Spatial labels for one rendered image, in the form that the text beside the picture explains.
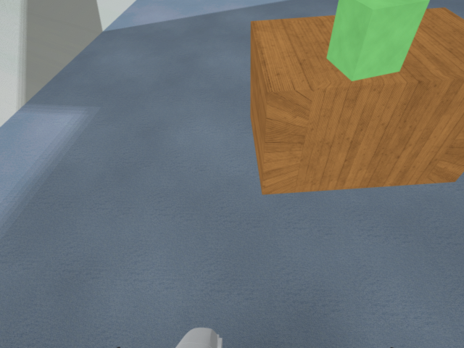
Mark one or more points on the carton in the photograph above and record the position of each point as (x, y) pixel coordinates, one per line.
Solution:
(372, 37)

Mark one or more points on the pedestal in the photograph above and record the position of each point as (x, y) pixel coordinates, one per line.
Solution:
(316, 130)

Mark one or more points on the robot left thigh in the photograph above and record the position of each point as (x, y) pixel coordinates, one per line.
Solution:
(201, 338)

